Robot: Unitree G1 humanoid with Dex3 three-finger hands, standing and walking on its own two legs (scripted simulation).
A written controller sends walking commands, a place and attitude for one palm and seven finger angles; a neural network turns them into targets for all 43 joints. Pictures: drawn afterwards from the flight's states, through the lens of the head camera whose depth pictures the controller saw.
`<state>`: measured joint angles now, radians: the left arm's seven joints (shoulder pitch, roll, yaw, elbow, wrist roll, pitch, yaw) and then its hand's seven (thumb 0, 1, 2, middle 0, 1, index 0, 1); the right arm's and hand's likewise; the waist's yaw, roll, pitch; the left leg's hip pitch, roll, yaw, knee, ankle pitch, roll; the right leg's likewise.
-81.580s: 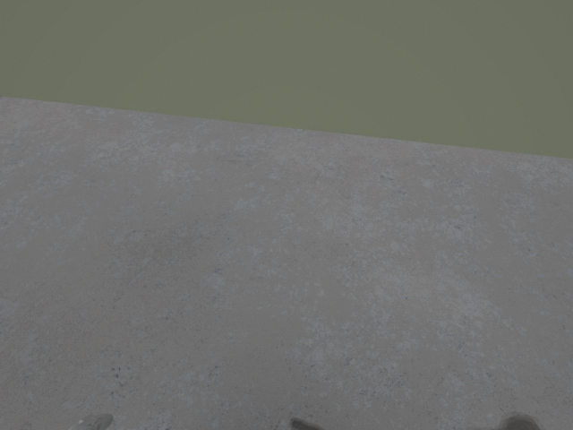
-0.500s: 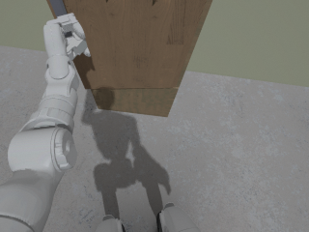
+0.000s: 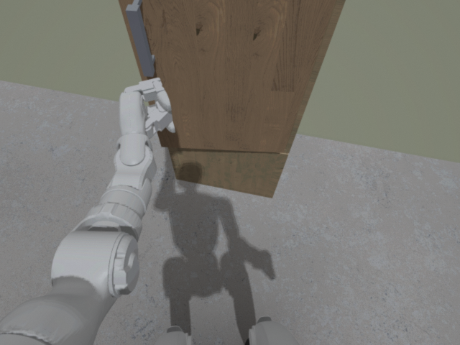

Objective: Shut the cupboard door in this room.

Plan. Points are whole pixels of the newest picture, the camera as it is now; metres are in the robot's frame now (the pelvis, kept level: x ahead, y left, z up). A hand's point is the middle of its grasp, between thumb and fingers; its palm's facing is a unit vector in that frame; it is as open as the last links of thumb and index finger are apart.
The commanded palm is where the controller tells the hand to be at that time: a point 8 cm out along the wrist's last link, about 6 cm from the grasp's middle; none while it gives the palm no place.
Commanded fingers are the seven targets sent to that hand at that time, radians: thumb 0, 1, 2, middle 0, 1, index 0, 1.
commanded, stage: draw the hand back to the body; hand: left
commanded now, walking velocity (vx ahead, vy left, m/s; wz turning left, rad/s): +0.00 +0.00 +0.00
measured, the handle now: (143, 38) +0.71 +0.12 +0.10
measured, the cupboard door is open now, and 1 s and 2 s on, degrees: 10 10 10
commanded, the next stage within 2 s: step back with the hand held close in 1.64 s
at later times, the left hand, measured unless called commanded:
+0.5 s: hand (114, 144) +0.40 +0.14 +0.14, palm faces +0.07 -1.00 -0.03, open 3.1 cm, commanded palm +0.35 +0.19 +0.14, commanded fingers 0.00 0.90 0.90 -1.22 -1.41 -1.22 -1.41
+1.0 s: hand out of the picture +0.27 +0.23 +0.18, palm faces +0.32 -0.90 -0.29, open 4.2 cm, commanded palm +0.22 +0.28 +0.20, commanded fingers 0.00 0.90 0.90 -0.53 -0.66 -0.53 -0.66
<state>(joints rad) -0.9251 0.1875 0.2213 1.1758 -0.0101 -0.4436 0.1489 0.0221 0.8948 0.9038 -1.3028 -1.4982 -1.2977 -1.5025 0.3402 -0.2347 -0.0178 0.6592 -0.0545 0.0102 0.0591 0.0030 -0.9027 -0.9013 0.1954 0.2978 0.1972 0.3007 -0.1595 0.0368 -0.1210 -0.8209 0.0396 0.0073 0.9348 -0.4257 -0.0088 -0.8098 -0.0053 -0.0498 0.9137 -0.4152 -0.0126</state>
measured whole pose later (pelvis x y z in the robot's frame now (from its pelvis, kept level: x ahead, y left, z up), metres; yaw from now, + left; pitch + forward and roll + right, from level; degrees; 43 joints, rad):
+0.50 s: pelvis +0.00 +0.00 +0.03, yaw -1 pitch +8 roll +0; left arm -0.41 0.20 0.19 0.61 -0.14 -0.29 0.00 0.02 0.89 0.90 -1.30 -1.50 -1.30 -1.50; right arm 0.36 -0.25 -0.02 0.64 0.03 -0.01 -0.01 0.01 -0.90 -0.90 0.20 0.30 0.20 0.30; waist -0.06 0.04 -0.09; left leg -0.51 0.05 0.04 0.73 -0.35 -0.01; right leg -0.51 0.01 -0.02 0.72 -0.34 -0.01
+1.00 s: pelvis +0.02 +0.01 +0.06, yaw +1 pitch -2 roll +0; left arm 0.18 0.28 0.16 -0.11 -0.05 -0.06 0.08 0.02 0.89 0.90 -0.80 -0.94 -0.79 -0.95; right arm 0.16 -0.20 0.06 0.59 0.01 -0.03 -0.07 0.01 -0.90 -0.90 0.20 0.30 0.20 0.30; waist 0.06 0.06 0.00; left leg -0.12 0.01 0.02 0.41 -0.25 0.00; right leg -0.11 -0.02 -0.05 0.40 -0.24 0.01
